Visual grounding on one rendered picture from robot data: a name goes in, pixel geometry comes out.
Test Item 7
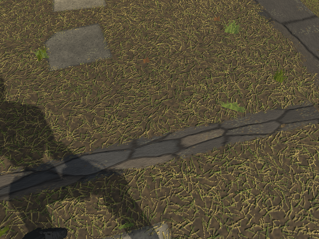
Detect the left robot hand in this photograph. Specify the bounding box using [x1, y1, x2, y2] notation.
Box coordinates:
[22, 227, 68, 239]

